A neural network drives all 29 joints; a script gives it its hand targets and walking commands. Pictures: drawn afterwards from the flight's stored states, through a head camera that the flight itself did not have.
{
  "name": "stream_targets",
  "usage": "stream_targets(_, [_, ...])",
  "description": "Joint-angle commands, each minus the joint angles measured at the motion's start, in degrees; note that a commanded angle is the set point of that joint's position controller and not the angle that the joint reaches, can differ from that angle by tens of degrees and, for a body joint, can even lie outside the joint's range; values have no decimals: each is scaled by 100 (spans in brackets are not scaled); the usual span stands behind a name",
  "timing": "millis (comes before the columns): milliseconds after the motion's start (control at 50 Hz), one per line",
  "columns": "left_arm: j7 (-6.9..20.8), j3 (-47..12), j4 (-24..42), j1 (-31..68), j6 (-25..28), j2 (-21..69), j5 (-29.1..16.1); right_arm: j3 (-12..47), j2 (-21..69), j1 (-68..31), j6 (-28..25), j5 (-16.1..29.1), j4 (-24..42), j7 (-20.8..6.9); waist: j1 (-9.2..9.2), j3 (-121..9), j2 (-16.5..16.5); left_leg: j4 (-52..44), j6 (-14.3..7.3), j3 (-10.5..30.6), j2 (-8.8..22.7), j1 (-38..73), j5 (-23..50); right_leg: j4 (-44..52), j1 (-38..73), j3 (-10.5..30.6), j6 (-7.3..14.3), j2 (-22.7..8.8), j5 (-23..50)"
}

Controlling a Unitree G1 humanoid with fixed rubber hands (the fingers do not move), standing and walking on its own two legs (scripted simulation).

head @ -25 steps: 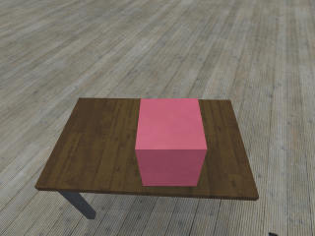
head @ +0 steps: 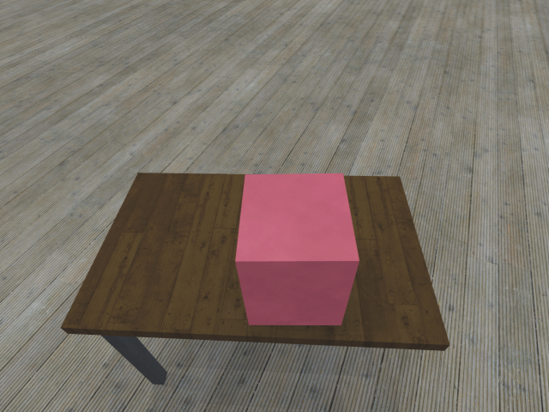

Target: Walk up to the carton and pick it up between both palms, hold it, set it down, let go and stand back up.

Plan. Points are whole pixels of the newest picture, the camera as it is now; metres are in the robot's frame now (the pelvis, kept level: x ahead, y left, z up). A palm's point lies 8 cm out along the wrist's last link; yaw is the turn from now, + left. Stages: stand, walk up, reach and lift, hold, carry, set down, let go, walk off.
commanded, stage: stand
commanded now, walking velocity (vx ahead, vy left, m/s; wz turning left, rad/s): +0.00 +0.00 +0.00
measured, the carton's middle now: (294, 251) +0.45 -0.02 -0.10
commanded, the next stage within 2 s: none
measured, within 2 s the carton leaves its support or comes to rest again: neither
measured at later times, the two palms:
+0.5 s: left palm out of the picture +0.07 +0.29 -0.12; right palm out of the picture +0.06 -0.29 -0.12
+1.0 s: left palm out of the picture +0.08 +0.28 -0.12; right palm out of the picture +0.06 -0.30 -0.12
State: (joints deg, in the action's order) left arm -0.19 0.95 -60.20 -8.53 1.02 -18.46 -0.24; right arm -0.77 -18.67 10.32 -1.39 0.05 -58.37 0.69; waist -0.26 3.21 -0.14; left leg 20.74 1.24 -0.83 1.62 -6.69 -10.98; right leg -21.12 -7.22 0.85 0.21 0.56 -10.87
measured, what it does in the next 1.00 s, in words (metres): stands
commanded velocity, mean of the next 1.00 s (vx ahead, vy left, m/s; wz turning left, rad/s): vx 0.00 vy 0.00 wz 0.00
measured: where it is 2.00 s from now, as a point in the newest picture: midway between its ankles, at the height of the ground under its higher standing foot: outside the picture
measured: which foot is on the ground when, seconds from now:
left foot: down 0.00-1.00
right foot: down 0.00-1.00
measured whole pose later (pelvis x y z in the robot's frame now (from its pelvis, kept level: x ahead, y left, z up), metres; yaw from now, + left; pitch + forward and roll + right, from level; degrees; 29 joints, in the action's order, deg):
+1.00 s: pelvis +0.01 -0.01 +0.00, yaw +0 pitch -3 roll +0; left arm -0.6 1.0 -61.7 -8.6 1.1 -18.5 -0.4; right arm -0.9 -19.1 10.7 -1.3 0.0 -60.6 1.1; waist -0.4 2.9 -0.1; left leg 18.8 1.8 -0.8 2.2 -5.3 -10.6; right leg -19.3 -5.9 0.8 0.7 1.1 -10.5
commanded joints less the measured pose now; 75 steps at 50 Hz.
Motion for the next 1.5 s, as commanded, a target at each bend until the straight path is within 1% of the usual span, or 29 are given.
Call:
stream_targets(0, [-61, 232, 443, 286, 126, -1075, 1, -244, -1171, -148, -135, -3, 344, 84, 7, -314, -13, -404, -201, 411, 589, -75, 356, 437, -20, 489, 70, -697, 474])
stream_targets(60, [-66, 255, 351, 179, 132, -1116, -15, -224, -1174, -203, -129, 0, 332, 85, 17, -363, 91, -426, -185, 414, 581, -56, 442, 387, 56, 470, 87, -716, 594])
stream_targets(160, [-72, 230, 348, 171, 130, -1133, -12, -225, -1158, -122, -121, 7, 257, 67, 22, -294, -75, -447, -196, 404, 596, -48, 382, 453, 18, 463, 76, -698, 535])
stream_targets(180, [-75, 248, 340, 190, 127, -1169, -6, -238, -1147, -48, -115, 21, 260, 76, -23, -207, -54, -456, -197, 416, 615, -64, 335, 463, -63, 495, 78, -719, 476])
stream_targets(200, [-75, 227, 339, 173, 122, -1110, -28, -227, -1154, -149, -113, 16, 287, 69, 19, -199, 48, -456, -202, 402, 598, -102, 386, 472, -53, 503, 81, -708, 539])
stream_targets(240, [-76, 225, 337, 151, 120, -1090, -11, -233, -1121, -131, -127, 9, 291, 76, 22, -286, 46, -457, -207, 413, 611, -32, 391, 451, -3, 487, 88, -717, 493])
stream_targets(260, [-82, 226, 313, 189, 132, -1127, -11, -235, -1162, -105, -118, 0, 235, 73, 12, -245, 27, -463, -203, 428, 621, -3, 438, 458, -32, 483, 93, -711, 525])
stream_targets(280, [-88, 248, 354, 250, 125, -1176, -10, -249, -1179, -95, -120, -4, 240, 81, 2, -244, -115, -452, -223, 428, 619, -40, 460, 477, -31, 486, 93, -715, 624])
stream_targets(360, [-87, 233, 292, 142, 142, -1172, -25, -244, -1181, -46, -105, 9, 236, 69, -15, -244, 54, -451, -196, 411, 609, -3, 432, 479, -41, 519, 106, -725, 537])
stream_targets(380, [-83, 226, 303, 170, 142, -1139, -23, -229, -1139, -141, -108, 13, 246, 75, 24, -239, -47, -452, -203, 399, 611, -46, 440, 488, 18, 504, 90, -724, 637])
stream_targets(420, [-90, 201, 265, 133, 133, -1088, -26, -231, -1147, -25, -102, 10, 227, 79, -23, -248, 28, -443, -199, 393, 635, 33, 469, 466, -61, 516, 94, -739, 637])
stream_targets(440, [-83, 214, 265, 128, 122, -1119, -12, -226, -1127, -13, -100, -1, 206, 82, 7, -213, 109, -457, -180, 357, 621, 19, 486, 500, -39, 519, 96, -723, 596])
stream_targets(480, [-91, 238, 289, 185, 124, -1163, -18, -216, -1126, -95, -108, -11, 206, 84, 9, -276, -5, -449, -199, 409, 618, -6, 498, 484, 33, 488, 80, -712, 619])
stream_targets(600, [-103, 232, 260, 210, 141, -1145, -31, -231, -1181, -55, -114, 14, 176, 82, -11, -267, -63, -461, -195, 406, 641, 56, 572, 517, 18, 505, 81, -720, 740])
stream_targets(680, [-100, 223, 237, 109, 130, -1087, -20, -227, -1178, -18, -99, 9, 140, 90, -11, -322, 68, -437, -185, 370, 622, 61, 588, 536, 93, 481, 79, -719, 732])
stream_targets(720, [-99, 249, 240, 141, 121, -1174, -20, -227, -1170, -60, -99, 1, 153, 94, 5, -254, -45, -449, -187, 392, 647, 51, 525, 534, 28, 494, 99, -721, 727])
stream_targets(800, [-101, 253, 226, 177, 144, -1149, -16, -242, -1200, -32, -121, -5, 122, 92, -34, -260, -25, -474, -196, 385, 645, 56, 571, 552, 57, 503, 78, -732, 746])
stream_targets(820, [-106, 245, 226, 144, 125, -1163, -38, -244, -1212, -88, -111, -15, 139, 88, 13, -259, 33, -487, -212, 395, 648, 31, 583, 530, 74, 490, 101, -746, 773])
stream_targets(840, [-100, 245, 218, 119, 127, -1132, -33, -234, -1188, 49, -115, 13, 108, 101, -32, -255, 4, -492, -195, 400, 643, 68, 644, 514, 84, 497, 121, -748, 779])
stream_targets(880, [-96, 227, 218, 126, 136, -1074, -27, -234, -1162, -49, -126, 6, 117, 102, 7, -286, 75, -470, -207, 403, 652, 68, 646, 531, 116, 482, 101, -740, 839])
stream_targets(960, [-100, 231, 227, 154, 124, -1091, -16, -229, -1162, 3, -104, 2, 86, 112, -8, -280, -49, -481, -181, 378, 650, 102, 659, 529, 96, 473, 94, -719, 812])
stream_targets(1000, [-107, 238, 203, 124, 128, -1139, -15, -216, -1197, -45, -96, 1, 75, 98, 3, -287, 105, -489, -184, 356, 644, 107, 610, 574, 117, 496, 80, -742, 797])
stream_targets(1080, [-106, 230, 211, 118, 123, -1103, -17, -208, -1106, 28, -101, 5, 67, 100, -20, -333, -42, -494, -180, 368, 662, 173, 610, 532, 89, 475, 85, -732, 777])
stream_targets(1100, [-109, 251, 222, 133, 128, -1160, -10, -233, -1166, -42, -93, -13, 79, 110, 29, -264, -83, -500, -189, 400, 655, 110, 618, 562, 59, 464, 92, -709, 725])
stream_targets(1220, [-122, 209, 188, 118, 119, -1070, -23, -234, -1126, 39, -97, 8, 74, 98, -46, -221, 67, -519, -190, 371, 666, 160, 594, 549, 29, 507, 85, -729, 798])
stream_targets(1260, [-120, 239, 177, 92, 125, -1098, -29, -211, -1111, 25, -96, 6, 75, 99, -9, -243, -36, -514, -197, 398, 676, 134, 605, 577, 98, 479, 95, -725, 778])
stream_targets(1420, [-119, 231, 134, 59, 124, -1084, -24, -251, -1171, 32, -105, 3, 49, 121, 6, -200, -42, -503, -202, 401, 677, 82, 631, 565, 128, 491, 113, -760, 955])
stream_targets(1460, [-127, 218, 139, 30, 121, -1018, -35, -248, -1168, 94, -91, 32, 50, 115, -9, -209, 25, -520, -210, 370, 676, 142, 577, 587, 70, 516, 121, -735, 832])
stream_targets(1480, [-120, 229, 142, 22, 125, -1093, -38, -256, -1164, 137, -80, 3, 18, 125, -3, -176, -36, -534, -190, 364, 663, 117, 562, 580, 89, 511, 113, -738, 746])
